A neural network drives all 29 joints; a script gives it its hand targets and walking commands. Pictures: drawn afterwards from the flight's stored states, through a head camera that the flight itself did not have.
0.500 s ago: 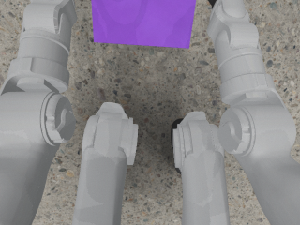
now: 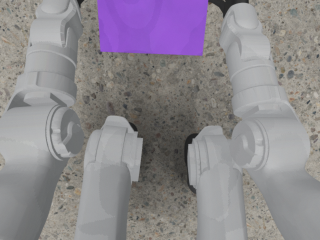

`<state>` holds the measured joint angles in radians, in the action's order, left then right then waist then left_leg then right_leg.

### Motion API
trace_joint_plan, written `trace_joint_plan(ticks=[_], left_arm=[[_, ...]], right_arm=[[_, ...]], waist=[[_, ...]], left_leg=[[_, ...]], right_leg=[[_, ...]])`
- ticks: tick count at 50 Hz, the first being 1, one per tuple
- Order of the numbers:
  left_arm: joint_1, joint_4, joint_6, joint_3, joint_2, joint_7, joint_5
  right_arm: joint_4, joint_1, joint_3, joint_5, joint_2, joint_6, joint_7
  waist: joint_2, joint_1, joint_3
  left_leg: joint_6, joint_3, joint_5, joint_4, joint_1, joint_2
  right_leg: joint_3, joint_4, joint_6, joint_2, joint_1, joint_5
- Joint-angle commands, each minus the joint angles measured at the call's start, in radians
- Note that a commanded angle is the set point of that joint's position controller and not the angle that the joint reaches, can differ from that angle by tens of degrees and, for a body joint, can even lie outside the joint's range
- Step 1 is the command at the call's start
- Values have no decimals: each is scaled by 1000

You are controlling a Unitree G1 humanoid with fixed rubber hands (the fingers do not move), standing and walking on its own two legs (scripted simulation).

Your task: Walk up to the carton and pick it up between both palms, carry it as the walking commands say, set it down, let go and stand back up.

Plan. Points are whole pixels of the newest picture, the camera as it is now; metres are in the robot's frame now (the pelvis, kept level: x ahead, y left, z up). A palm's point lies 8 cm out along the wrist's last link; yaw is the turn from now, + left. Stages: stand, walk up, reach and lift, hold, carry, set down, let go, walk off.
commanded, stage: set down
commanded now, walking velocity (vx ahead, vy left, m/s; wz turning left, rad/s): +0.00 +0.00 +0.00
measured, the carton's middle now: out of the picture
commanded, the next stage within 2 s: none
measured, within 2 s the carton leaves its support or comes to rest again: rests again in 0.10 s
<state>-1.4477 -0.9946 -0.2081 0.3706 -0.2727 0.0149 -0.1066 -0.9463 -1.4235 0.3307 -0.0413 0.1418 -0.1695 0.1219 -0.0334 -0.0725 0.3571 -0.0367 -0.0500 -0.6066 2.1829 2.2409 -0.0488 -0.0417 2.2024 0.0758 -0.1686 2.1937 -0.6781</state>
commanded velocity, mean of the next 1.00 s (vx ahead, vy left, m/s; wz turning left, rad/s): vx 0.00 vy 0.00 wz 0.00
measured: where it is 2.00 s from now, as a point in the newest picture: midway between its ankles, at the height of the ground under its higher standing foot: (159, 167)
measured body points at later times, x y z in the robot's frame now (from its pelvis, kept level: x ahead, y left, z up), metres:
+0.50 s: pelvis +0.00 +0.00 -0.01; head +0.37 +0.03 +0.23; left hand +0.54 +0.22 -0.20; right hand +0.56 -0.08 -0.20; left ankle +0.10 +0.12 -0.34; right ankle +0.09 -0.12 -0.34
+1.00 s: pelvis -0.01 +0.00 -0.01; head +0.37 +0.04 +0.22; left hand +0.54 +0.22 -0.20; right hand +0.56 -0.08 -0.20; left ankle +0.10 +0.12 -0.34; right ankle +0.09 -0.12 -0.34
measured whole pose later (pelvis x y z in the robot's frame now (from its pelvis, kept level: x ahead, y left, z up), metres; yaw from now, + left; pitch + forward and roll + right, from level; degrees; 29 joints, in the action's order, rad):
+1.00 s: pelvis -0.01 +0.00 -0.01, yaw +0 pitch +33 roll -1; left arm -1.48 -1.03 -0.16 0.39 -0.30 0.06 -0.11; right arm -1.01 -1.49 0.34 -0.06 0.18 -0.15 0.06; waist -0.04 -0.07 0.47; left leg -0.02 -0.03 -0.61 2.24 2.21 -0.03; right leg -0.03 2.26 0.07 -0.14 2.16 -0.67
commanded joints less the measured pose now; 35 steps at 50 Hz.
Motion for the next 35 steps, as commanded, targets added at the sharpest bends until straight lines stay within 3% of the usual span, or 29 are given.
trace_joint_plan(ticks=[1, 2, 3, 4, 5, 6, 7, 9, 10, 12, 13, 14, 15, 16, 17, 18, 19, 20, 21, 22, 23, 24, 25, 26, 28, 30, 32, 34, 35], left_arm=[[-375, -5, 9, -319, 824, 252, 79], [-413, 63, 27, -326, 828, 250, 98], [-376, 14, 16, -334, 796, 240, 76], [-359, -17, 2, -326, 817, 245, 62], [-346, -6, 9, -327, 810, 250, 77], [-349, -16, 6, -305, 828, 253, 68], [-342, -32, 6, -296, 814, 254, 53], [-391, 33, 25, -308, 788, 247, 85], [-414, 60, 34, -341, 788, 248, 114], [-376, -9, 29, -339, 746, 237, 89], [-432, 16, 32, -366, 776, 237, 105], [-401, 5, 24, -348, 798, 237, 117], [-422, 18, 32, -333, 786, 246, 113], [-372, 5, 34, -318, 809, 247, 112], [-356, -12, 20, -310, 810, 249, 78], [-382, 23, 26, -303, 767, 255, 103], [-399, 19, 33, -311, 738, 245, 66], [-431, 25, 36, -341, 744, 244, 115], [-384, -41, 16, -326, 763, 248, 106], [-423, 15, 35, -320, 710, 251, 111], [-362, -61, 15, -296, 768, 254, 89], [-394, -34, 28, -303, 722, 246, 97], [-415, 10, 40, -308, 728, 244, 92], [-341, -53, 24, -297, 735, 248, 72], [-342, -48, 18, -293, 737, 246, 65], [-380, -19, 23, -299, 740, 257, 81], [-401, -25, 18, -280, 714, 263, 92], [-363, -40, 22, -266, 712, 242, 54], [-407, 3, 27, -272, 702, 247, 64]], right_arm=[[-9, -434, -266, 37, -807, 5, -230], [-3, -401, -298, 17, -822, 2, -226], [-13, -441, -281, 38, -810, -1, -233], [5, -438, -305, 57, -799, 3, -228], [2, -443, -298, 32, -812, -3, -223], [12, -443, -318, 32, -831, 1, -224], [4, -434, -303, 37, -812, -3, -226], [0, -452, -332, 59, -825, 4, -232], [52, -472, -358, 80, -827, 9, -222], [9, -503, -339, 95, -794, 14, -224], [-57, -415, -290, 61, -824, 5, -227], [50, -489, -319, 61, -748, 21, -224], [-51, -424, -281, 35, -790, 1, -221], [5, -470, -324, 50, -798, 13, -223], [-10, -457, -308, 58, -800, 13, -230], [-43, -402, -301, 43, -776, -6, -223], [-48, -444, -290, 58, -787, 6, -241], [-10, -436, -305, 48, -789, 11, -229], [-39, -453, -271, 40, -750, 1, -227], [-39, -448, -293, 35, -743, -4, -224], [-28, -457, -284, 33, -764, 5, -226], [-68, -397, -252, 18, -776, -7, -225], [-59, -424, -284, 26, -760, -3, -232], [-29, -418, -294, 37, -787, 1, -237], [-124, -362, -233, 16, -755, -15, -246], [-51, -461, -261, 19, -760, -2, -244], [-61, -431, -263, 25, -725, -10, -236], [-71, -442, -226, 18, -735, -6, -248], [-66, -434, -275, 27, -713, -2, -240]], waist=[[-16, 17, -892], [-79, 26, -906], [-11, -32, -865], [0, -45, -906], [-35, 5, -905], [-59, -41, -866], [-32, -44, -873], [-77, -56, -897], [-66, -45, -941], [2, -78, -896], [-19, 2, -875], [24, -20, -885], [-23, 20, -867], [-65, -16, -841], [-3, -52, -839], [-105, -2, -833], [21, -69, -797], [-53, 5, -831], [-14, -6, -824], [-59, -8, -766], [-3, -24, -776], [-34, -5, -783], [-88, -12, -783], [-70, -36, -769], [-5, -15, -743], [-63, 6, -719], [-38, 0, -760], [17, -47, -713], [-26, -34, -751]], left_leg=[[42, 53, 433, -153, -499, -50], [37, 67, 400, -135, -450, -57], [39, 64, 424, -157, -489, -53], [35, 63, 420, -138, -501, -40], [39, 63, 413, -129, -501, -49], [47, 65, 384, -125, -407, -48], [41, 76, 388, -138, -450, -44], [44, 68, 412, -123, -399, -53], [47, 62, 436, -104, -447, -38], [42, 88, 427, -113, -499, -43], [36, 56, 453, -127, -543, -41], [33, 79, 377, -118, -467, -39], [36, 71, 383, -120, -440, -39], [48, 65, 369, -128, -386, -51], [47, 73, 396, -120, -443, -43], [51, 49, 367, -115, -401, -37], [48, 87, 380, -122, -413, -47], [53, 53, 349, -112, -418, -39], [52, 61, 361, -104, -452, -30], [49, 61, 339, -127, -407, -39], [44, 86, 331, -111, -391, -41], [48, 70, 324, -125, -435, -33], [48, 52, 332, -128, -395, -38], [54, 63, 330, -123, -410, -35], [46, 53, 331, -150, -462, -41], [59, 52, 310, -122, -417, -39], [44, 83, 274, -100, -381, -29], [59, 57, 322, -130, -438, -38], [47, 75, 303, -97, -392, -29]], right_leg=[[129, -146, -41, -14, -296, 377], [113, -144, -45, -11, -357, 389], [118, -142, -36, -14, -285, 368], [106, -137, -38, -3, -315, 372], [112, -140, -39, 0, -340, 367], [85, -164, -41, -5, -355, 379], [102, -156, -38, -16, -342, 368], [94, -120, -45, -8, -374, 409], [79, -120, -44, -2, -390, 438], [94, -131, -38, -3, -308, 363], [119, -133, -45, -13, -262, 368], [79, -140, -51, 2, -332, 341], [93, -141, -55, 1, -336, 373], [91, -130, -46, 2, -368, 375], [83, -137, -50, -8, -335, 373], [98, -125, -38, 3, -365, 368], [80, -137, -45, -5, -294, 367], [91, -116, -54, -2, -333, 344], [88, -119, -45, 13, -323, 333], [93, -136, -47, 10, -303, 314], [70, -153, -55, 5, -350, 323], [89, -128, -52, 4, -332, 308], [103, -120, -46, -1, -305, 331], [100, -128, -44, -7, -320, 324], [113, -114, -47, 3, -279, 302], [96, -130, -51, 3, -301, 295], [67, -147, -61, 9, -347, 279], [79, -121, -56, 9, -249, 290], [71, -127, -59, 4, -335, 296]])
